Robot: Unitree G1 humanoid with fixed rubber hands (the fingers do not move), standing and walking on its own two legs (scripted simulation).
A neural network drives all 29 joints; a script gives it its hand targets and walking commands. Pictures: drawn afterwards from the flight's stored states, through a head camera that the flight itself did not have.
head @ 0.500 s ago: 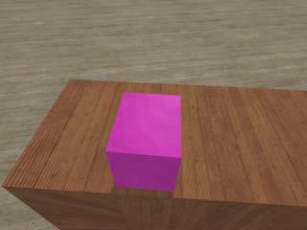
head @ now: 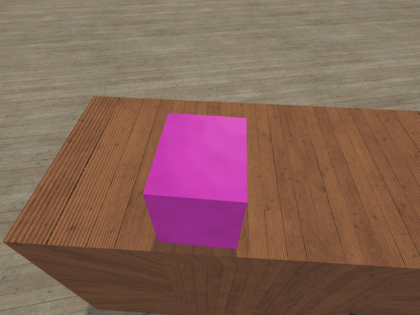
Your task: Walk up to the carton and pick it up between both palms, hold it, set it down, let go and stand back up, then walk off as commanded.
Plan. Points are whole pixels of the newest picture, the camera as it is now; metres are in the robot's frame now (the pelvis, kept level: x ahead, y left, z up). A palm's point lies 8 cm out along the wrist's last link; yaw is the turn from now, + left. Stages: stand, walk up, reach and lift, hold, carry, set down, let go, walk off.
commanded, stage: walk off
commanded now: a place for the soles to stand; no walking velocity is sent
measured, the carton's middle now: (202, 180) +0.41 +0.02 +0.00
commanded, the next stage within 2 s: none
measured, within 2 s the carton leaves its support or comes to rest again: neither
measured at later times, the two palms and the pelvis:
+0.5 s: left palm out of the picture -0.03 +0.34 -0.14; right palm out of the picture -0.03 -0.29 -0.10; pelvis -0.12 +0.03 -0.02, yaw +0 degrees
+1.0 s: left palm out of the picture -0.16 +0.30 -0.10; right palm out of the picture -0.21 -0.34 -0.16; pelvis -0.27 -0.02 -0.03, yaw -2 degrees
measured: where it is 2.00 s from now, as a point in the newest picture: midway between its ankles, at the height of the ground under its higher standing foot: outside the picture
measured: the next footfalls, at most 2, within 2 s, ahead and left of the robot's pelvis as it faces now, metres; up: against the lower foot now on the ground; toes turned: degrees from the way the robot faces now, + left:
right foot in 0.68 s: -0.14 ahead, -0.10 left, +0.00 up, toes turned +7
left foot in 1.16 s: -0.34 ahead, +0.11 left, +0.00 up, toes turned -8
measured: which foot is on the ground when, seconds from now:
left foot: down 0.00-0.70, up 0.72-1.00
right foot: down 0.00-0.22, up 0.24-0.66, down 0.68-1.00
